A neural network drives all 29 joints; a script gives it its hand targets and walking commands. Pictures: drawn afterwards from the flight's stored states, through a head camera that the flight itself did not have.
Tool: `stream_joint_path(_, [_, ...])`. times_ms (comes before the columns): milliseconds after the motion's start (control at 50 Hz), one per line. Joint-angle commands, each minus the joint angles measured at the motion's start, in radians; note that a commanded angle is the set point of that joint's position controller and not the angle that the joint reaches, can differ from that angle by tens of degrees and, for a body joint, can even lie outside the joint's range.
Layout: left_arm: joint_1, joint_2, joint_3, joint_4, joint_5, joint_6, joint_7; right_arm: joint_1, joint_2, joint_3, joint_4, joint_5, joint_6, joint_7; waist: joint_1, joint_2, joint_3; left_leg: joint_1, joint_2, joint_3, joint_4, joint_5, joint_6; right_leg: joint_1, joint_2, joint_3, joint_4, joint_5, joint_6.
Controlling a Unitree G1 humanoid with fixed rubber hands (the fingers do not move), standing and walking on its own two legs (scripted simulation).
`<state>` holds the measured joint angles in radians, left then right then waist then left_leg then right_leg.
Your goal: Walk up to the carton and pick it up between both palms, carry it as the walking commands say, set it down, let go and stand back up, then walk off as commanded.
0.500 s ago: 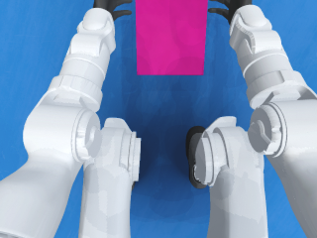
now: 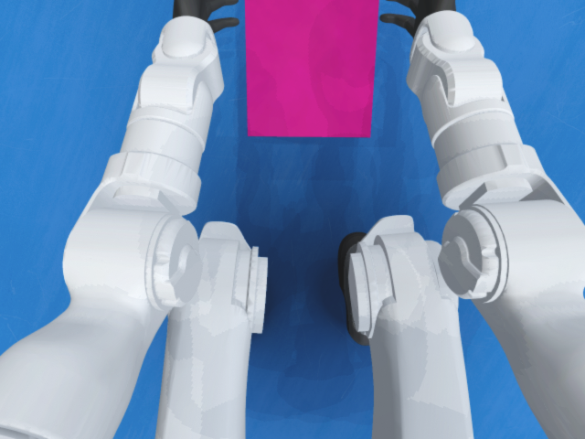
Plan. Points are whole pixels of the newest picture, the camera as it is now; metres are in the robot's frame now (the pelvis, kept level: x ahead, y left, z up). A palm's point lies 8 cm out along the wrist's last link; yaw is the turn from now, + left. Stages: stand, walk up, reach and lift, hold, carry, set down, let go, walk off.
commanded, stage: reach and lift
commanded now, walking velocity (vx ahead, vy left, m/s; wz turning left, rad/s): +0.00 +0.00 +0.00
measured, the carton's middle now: (308, 27) +0.57 -0.03 -0.24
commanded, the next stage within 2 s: none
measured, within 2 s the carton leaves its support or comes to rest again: neither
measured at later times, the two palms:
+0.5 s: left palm (188, 7) +0.54 +0.09 -0.09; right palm (444, 5) +0.53 -0.14 -0.09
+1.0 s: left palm out of the picture +0.52 +0.09 -0.02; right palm out of the picture +0.51 -0.14 -0.02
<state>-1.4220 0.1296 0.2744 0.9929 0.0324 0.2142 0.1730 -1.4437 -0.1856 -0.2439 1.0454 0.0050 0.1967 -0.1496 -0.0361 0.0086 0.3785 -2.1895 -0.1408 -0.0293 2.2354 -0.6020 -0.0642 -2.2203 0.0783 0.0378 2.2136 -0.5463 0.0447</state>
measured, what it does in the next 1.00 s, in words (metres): rises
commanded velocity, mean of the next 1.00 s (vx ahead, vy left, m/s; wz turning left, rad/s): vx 0.00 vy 0.00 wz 0.00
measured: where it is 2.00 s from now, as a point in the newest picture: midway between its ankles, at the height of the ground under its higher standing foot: (296, 311)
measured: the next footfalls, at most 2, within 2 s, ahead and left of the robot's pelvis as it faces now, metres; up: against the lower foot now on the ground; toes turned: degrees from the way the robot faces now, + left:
none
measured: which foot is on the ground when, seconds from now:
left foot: down 0.00-1.00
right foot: down 0.00-1.00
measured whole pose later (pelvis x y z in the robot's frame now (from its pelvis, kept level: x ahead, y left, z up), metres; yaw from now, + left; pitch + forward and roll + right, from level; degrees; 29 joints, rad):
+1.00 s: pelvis +0.01 +0.00 +0.08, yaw +0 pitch +41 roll +2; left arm -1.17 -0.07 0.43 0.75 0.21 0.28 0.21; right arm -1.17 0.02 -0.40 0.77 -0.18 0.28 -0.23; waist -0.02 0.01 0.02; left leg -2.10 -0.17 -0.07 1.96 -0.58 -0.08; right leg -2.14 0.14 0.08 1.94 -0.52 0.06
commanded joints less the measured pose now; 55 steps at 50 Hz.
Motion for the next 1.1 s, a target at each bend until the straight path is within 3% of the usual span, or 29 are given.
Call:
stream_joint_path(0, [-0.703, -0.972, -0.321, -0.187, -0.083, -0.035, -0.276, -0.649, 0.974, 0.294, -0.186, 0.071, -0.021, 0.279, -0.019, 0.007, -1.292, 0.498, -0.049, 0.095, -0.205, 0.249, 0.059, 0.629, 0.062, -0.101, -0.169, 0.269, -0.045])
stream_joint_path(200, [-0.638, -1.028, -0.326, -0.213, -0.054, -0.011, -0.273, -0.563, 1.048, 0.290, -0.200, 0.030, 0.013, 0.286, -0.012, 0.011, -1.386, 0.505, -0.059, 0.100, -0.236, 0.302, 0.049, 0.639, 0.074, -0.099, -0.204, 0.330, -0.036])
stream_joint_path(400, [-0.557, -1.130, -0.411, -0.295, -0.057, 0.003, -0.251, -0.488, 1.134, 0.375, -0.305, 0.032, 0.028, 0.269, -0.013, 0.000, -1.595, 0.592, -0.071, 0.093, -0.283, 0.396, 0.036, 0.723, 0.090, -0.099, -0.250, 0.426, -0.028])
stream_joint_path(560, [-0.496, -1.131, -0.343, -0.234, 0.020, 0.005, -0.249, -0.438, 1.136, 0.327, -0.242, -0.027, 0.022, 0.260, 0.002, -0.012, -1.499, 0.546, -0.066, 0.089, -0.347, 0.321, 0.038, 0.675, 0.094, -0.097, -0.315, 0.354, -0.027])
stream_joint_path(700, [-0.475, -1.139, -0.317, -0.218, 0.039, 0.011, -0.253, -0.407, 1.168, 0.303, -0.232, -0.053, 0.038, 0.247, 0.007, -0.021, -1.469, 0.516, -0.070, 0.100, -0.385, 0.257, 0.037, 0.717, 0.094, -0.085, -0.371, 0.308, -0.021])
stream_joint_path(1080, [-0.401, -1.224, -0.352, -0.232, 0.059, 0.029, -0.248, -0.348, 1.234, 0.333, -0.261, -0.067, 0.051, 0.248, 0.006, -0.012, -1.540, 0.675, -0.081, 0.087, -0.497, 0.290, 0.033, 0.797, 0.110, -0.095, -0.469, 0.307, -0.018])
